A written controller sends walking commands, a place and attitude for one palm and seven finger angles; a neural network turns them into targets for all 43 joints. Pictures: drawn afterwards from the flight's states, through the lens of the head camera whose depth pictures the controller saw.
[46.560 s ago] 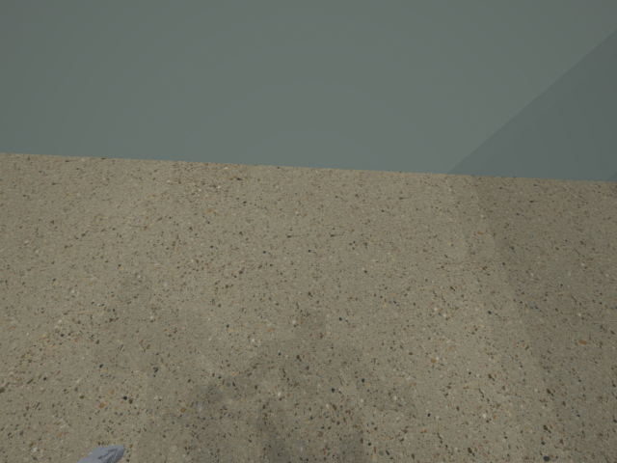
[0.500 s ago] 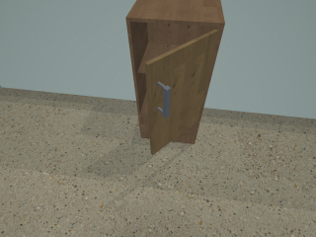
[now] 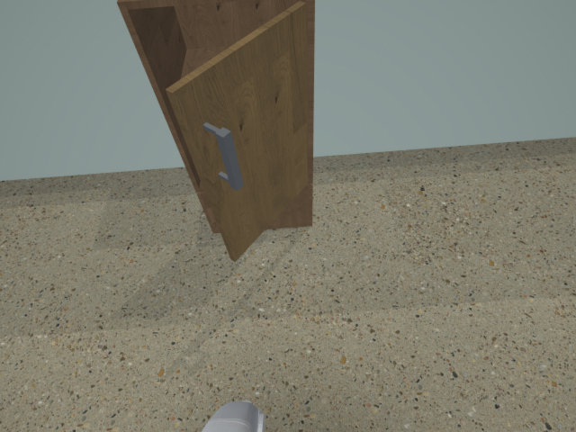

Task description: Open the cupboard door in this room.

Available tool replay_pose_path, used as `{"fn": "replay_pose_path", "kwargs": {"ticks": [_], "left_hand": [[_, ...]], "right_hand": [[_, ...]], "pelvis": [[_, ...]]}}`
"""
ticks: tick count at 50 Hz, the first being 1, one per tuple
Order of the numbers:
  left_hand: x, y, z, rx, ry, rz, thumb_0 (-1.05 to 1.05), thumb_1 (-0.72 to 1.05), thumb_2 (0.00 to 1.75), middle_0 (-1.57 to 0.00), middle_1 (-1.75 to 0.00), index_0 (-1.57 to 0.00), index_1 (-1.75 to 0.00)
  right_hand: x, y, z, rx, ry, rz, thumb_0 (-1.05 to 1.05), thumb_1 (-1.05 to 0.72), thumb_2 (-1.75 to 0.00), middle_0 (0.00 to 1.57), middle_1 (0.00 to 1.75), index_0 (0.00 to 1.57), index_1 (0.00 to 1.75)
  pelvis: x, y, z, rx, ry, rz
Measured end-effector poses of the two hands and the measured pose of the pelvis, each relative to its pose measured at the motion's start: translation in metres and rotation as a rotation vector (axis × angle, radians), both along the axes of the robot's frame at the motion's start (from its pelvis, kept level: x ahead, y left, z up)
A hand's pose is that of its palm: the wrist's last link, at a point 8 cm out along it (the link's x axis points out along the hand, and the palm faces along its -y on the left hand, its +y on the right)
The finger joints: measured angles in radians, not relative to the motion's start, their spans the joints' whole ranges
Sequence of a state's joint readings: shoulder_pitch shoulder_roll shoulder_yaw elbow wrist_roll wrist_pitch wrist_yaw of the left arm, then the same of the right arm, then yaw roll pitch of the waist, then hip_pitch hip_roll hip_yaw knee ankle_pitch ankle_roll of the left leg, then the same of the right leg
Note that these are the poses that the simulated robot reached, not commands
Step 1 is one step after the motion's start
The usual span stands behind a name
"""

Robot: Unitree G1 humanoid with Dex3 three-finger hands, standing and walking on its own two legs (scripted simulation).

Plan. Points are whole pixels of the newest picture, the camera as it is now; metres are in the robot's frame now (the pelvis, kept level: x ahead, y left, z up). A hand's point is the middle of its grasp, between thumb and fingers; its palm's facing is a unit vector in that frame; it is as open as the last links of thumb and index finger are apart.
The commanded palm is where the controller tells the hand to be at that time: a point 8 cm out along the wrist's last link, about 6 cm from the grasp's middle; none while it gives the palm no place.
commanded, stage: walk to a spot facing it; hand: left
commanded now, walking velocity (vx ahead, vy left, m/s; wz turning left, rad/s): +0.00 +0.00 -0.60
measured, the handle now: (223, 157) +0.61 +0.19 -0.04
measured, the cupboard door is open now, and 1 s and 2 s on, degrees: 49 49 49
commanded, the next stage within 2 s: none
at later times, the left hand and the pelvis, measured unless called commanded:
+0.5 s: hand (172, 416) +0.15 +0.21 -0.15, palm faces -0.24 -0.93 -0.26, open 7.4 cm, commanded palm none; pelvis -0.01 +0.02 +0.00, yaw -18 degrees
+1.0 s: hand (254, 379) +0.21 +0.09 -0.16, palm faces -0.61 -0.77 -0.21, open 7.4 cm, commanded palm none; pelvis -0.01 -0.01 +0.00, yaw -37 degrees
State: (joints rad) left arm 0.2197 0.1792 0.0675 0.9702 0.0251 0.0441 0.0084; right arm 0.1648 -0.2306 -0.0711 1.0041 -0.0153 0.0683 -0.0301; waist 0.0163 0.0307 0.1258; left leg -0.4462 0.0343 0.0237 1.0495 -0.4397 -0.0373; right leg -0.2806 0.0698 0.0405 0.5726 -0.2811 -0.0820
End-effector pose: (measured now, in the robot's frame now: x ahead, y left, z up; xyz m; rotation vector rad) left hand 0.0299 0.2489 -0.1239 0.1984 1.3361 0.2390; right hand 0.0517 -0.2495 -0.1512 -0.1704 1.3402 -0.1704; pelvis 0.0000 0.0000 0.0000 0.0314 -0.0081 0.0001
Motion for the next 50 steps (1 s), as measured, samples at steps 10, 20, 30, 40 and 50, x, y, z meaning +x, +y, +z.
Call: {"fn": "replay_pose_path", "kwargs": {"ticks": [10,20,30,40,50], "left_hand": [[0.020,-0.001,0.003,-0.020,0.018,-0.114,0.00,0.91,0.90,-0.20,-0.30,-0.20,-0.30],[0.083,0.023,-0.009,-0.034,-0.068,-0.254,0.00,0.91,0.90,-0.20,-0.30,-0.20,-0.30],[0.150,-0.016,-0.004,-0.001,-0.183,-0.466,0.00,0.91,0.90,-0.20,-0.30,-0.20,-0.30],[0.169,-0.050,-0.021,-0.078,-0.094,-0.616,0.00,0.91,0.90,-0.20,-0.30,-0.20,-0.30],[0.204,-0.118,-0.003,-0.127,-0.153,-0.769,0.00,0.91,0.90,-0.20,-0.30,-0.20,-0.30]], "right_hand": [[0.022,-0.003,0.028,-0.027,-0.160,-0.100,0.00,-0.91,-0.90,0.20,0.30,0.20,0.30],[-0.004,0.006,0.036,-0.103,-0.212,-0.144,0.00,-0.91,-0.90,0.20,0.30,0.20,0.30],[-0.090,-0.021,0.008,-0.095,-0.097,-0.325,0.00,-0.90,-0.90,0.21,0.30,0.20,0.30],[-0.139,-0.008,0.030,-0.174,-0.104,-0.481,0.00,-0.91,-0.90,0.20,0.30,0.20,0.30],[-0.201,0.023,0.026,-0.084,0.007,-0.617,0.00,-0.90,-0.90,0.21,0.30,0.20,0.30]], "pelvis": [[-0.001,0.003,0.011,0.011,0.034,-0.140],[-0.005,0.022,0.001,-0.030,0.040,-0.245],[-0.009,0.003,-0.017,-0.037,0.017,-0.378],[-0.004,0.016,-0.012,-0.038,0.037,-0.515],[-0.005,-0.008,-0.001,-0.056,0.049,-0.646]]}}
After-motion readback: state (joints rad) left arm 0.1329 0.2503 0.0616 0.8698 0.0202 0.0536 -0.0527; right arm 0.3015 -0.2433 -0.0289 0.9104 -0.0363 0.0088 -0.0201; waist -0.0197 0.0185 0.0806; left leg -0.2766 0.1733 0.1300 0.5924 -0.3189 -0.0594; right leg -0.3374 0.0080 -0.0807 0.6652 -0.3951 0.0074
